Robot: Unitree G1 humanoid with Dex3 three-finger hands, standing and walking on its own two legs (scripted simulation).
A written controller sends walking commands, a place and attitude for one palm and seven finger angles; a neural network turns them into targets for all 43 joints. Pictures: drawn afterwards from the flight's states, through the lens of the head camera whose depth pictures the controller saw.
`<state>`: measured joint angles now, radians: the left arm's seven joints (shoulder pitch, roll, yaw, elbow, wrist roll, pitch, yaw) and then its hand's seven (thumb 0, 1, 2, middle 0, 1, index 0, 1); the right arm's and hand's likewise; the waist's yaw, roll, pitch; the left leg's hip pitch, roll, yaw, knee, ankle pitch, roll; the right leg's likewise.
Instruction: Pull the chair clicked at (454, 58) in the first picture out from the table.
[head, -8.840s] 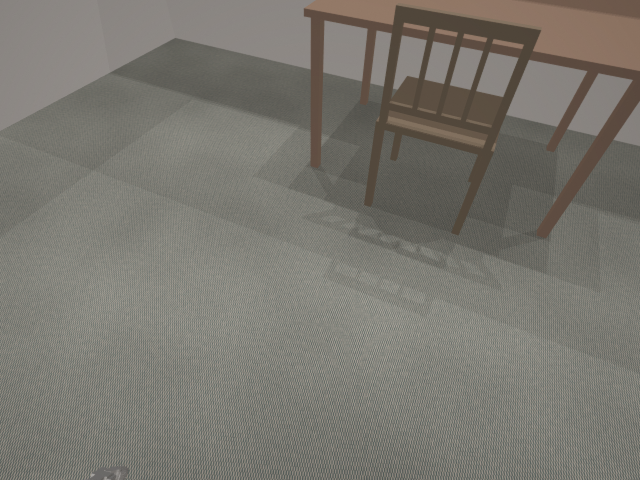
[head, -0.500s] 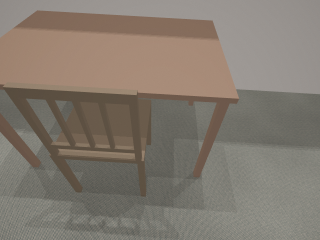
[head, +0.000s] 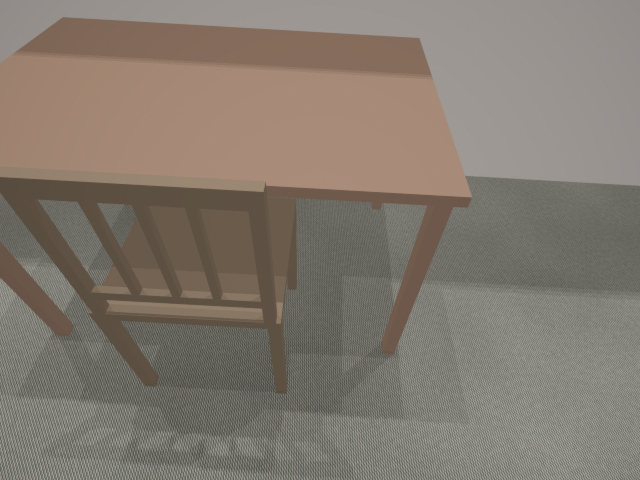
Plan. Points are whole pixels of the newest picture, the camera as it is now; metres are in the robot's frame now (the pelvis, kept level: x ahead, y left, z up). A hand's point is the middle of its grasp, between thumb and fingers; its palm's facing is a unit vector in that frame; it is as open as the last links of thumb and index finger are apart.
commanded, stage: shuffle to correct the standing spot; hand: left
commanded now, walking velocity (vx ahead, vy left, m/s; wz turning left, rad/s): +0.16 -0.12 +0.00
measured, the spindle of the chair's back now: (160, 253) +0.51 +0.34 -0.10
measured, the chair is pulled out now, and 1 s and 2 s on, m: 0.00 0.00 0.00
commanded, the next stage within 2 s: come to a stop and stand still in 0.16 s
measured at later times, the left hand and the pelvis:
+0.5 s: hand out of the picture +0.01 +0.12 -0.19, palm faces +0.05 -0.99 -0.13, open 7.4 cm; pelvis +0.07 -0.03 -0.01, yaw -1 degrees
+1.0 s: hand out of the picture +0.11 +0.11 -0.17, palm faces +0.04 -0.98 -0.22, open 7.3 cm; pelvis +0.07 -0.08 +0.00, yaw +1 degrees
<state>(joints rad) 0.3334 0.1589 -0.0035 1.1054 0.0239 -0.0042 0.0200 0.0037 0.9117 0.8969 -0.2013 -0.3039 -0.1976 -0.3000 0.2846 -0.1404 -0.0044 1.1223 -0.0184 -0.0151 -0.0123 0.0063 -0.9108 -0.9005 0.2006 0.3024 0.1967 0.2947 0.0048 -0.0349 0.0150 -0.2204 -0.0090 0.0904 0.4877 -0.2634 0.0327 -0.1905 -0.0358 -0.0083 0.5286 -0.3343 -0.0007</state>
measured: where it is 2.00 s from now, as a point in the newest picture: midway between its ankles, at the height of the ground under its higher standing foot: outside the picture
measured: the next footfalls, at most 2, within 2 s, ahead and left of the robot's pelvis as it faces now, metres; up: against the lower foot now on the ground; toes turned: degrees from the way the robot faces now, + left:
left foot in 0.36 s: +0.10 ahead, +0.06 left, +0.00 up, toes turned +3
right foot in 0.60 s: +0.09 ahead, -0.16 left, +0.00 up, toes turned -3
